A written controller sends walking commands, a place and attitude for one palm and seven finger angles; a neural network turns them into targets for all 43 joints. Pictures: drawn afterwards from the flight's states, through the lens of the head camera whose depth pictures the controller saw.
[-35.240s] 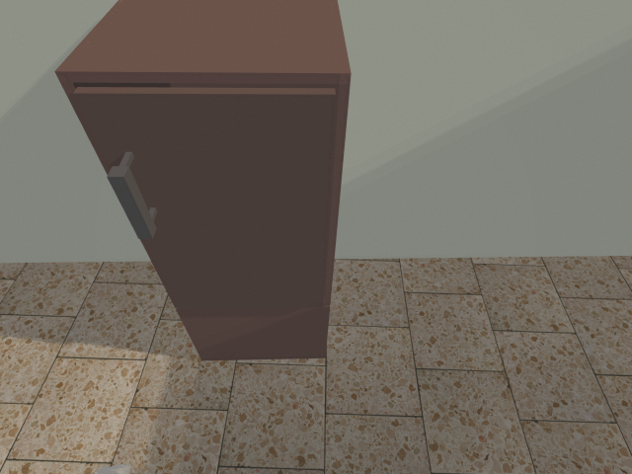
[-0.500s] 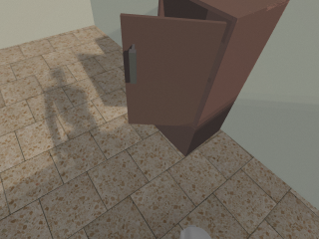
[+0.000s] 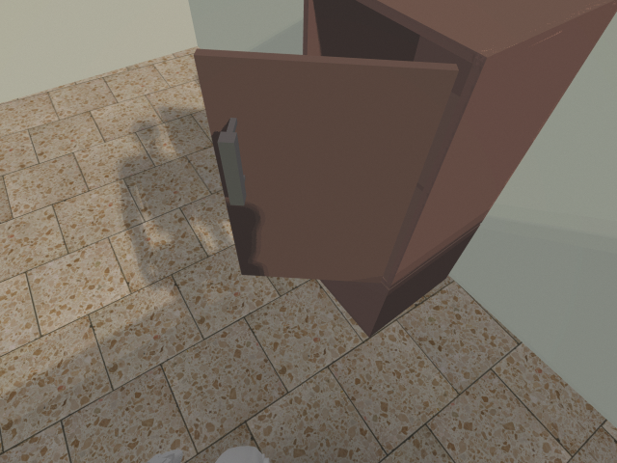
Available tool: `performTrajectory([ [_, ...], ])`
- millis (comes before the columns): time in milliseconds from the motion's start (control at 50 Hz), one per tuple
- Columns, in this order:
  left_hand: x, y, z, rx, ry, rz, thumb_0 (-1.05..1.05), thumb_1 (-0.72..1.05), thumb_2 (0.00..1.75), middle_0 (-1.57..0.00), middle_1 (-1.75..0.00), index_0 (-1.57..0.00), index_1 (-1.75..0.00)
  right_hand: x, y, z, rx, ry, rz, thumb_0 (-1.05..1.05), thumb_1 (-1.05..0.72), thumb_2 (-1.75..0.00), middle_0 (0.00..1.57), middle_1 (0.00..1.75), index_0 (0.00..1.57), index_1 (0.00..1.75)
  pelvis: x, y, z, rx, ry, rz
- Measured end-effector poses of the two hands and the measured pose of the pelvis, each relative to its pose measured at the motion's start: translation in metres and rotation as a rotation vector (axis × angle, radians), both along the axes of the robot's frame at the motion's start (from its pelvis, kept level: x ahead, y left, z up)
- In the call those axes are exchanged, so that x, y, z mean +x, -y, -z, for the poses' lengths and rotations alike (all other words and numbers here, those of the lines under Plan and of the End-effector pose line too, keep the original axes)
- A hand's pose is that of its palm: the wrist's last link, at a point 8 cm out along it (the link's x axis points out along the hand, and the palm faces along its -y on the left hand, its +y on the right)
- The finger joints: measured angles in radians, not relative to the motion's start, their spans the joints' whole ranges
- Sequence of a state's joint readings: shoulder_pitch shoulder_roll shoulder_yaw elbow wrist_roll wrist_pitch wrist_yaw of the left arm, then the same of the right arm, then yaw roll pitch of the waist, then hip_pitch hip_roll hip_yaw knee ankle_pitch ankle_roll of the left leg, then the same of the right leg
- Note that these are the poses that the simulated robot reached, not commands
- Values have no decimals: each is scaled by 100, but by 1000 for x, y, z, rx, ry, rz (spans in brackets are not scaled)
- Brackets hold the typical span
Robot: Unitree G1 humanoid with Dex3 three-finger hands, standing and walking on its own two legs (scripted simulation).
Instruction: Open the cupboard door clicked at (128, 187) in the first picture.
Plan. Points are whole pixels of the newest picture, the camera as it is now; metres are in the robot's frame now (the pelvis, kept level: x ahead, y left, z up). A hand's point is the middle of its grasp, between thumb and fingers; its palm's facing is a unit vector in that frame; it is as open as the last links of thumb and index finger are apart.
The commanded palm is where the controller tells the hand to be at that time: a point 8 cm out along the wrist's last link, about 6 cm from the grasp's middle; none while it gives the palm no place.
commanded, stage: come to a stop and stand still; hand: left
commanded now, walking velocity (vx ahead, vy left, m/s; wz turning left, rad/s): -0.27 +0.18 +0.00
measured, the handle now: (235, 162) +0.56 +0.14 +0.03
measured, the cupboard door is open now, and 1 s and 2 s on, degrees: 50 50 50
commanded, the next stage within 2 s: look again from close up in 1.58 s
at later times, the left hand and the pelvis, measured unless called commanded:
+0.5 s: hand out of the picture +0.08 +0.18 -0.16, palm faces +0.03 -0.96 -0.28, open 7.4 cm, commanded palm none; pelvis +0.05 -0.02 +0.00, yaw -3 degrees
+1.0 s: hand out of the picture +0.04 +0.15 -0.16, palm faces +0.05 -0.98 -0.19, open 7.3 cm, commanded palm none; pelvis +0.01 -0.03 +0.02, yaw -1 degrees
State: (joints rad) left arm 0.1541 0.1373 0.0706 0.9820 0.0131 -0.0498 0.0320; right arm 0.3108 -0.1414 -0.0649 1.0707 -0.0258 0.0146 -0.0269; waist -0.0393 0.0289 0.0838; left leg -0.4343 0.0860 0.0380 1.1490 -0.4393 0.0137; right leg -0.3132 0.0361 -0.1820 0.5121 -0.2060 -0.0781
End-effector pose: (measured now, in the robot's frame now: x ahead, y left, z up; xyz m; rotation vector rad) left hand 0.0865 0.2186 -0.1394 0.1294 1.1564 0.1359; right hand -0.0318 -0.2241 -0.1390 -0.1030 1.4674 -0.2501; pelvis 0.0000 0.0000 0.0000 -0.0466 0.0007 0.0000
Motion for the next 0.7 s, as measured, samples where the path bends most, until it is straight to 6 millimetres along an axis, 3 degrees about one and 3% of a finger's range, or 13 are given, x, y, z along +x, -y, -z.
performTrajectory([
  [60,-5,-9,0,21,-64,1,-3,95,90,-20,-30,-20,-30,55,11,-7,-27,102,-43,0,-91,-90,20,29,19,30,16,3,-3,0,-11,-1],
  [140,-11,-14,6,11,-134,-14,-2,93,90,-20,-30,-20,-30,114,8,-9,-40,203,-88,0,-91,-90,20,29,19,30,37,-1,-2,-8,1,11],
  [240,-14,-11,3,-6,-185,-41,-1,92,90,-20,-30,-20,-30,161,-6,-16,-14,250,-123,0,-92,-90,20,29,19,30,56,-4,-8,38,4,22],
  [320,-16,-11,-3,7,-205,-38,0,91,90,-20,-30,-20,-30,184,-12,-13,10,282,-129,0,-91,-90,20,29,20,30,58,-5,-8,52,-4,33],
  [400,-15,-13,-6,42,-210,-32,0,91,90,-20,-30,-20,-30,190,-6,-6,20,304,-118,0,-91,-90,21,30,20,30,53,0,-4,67,-7,45],
  [500,-15,-8,-10,103,-177,-32,0,91,90,-20,-30,-20,-30,178,17,11,35,288,-101,0,-90,-90,21,30,20,30,46,18,5,81,-9,55],
  [600,-22,10,-17,103,-170,-21,0,91,90,-20,-30,-20,-30,151,37,11,34,221,-74,0,-91,-90,20,29,20,30,39,30,-1,71,-9,34],
  [700,-25,29,-17,68,-161,-6,0,91,90,-20,-30,-20,-30,119,44,4,33,163,-56,0,-91,-90,20,29,20,30,33,37,-8,72,-9,33],
])
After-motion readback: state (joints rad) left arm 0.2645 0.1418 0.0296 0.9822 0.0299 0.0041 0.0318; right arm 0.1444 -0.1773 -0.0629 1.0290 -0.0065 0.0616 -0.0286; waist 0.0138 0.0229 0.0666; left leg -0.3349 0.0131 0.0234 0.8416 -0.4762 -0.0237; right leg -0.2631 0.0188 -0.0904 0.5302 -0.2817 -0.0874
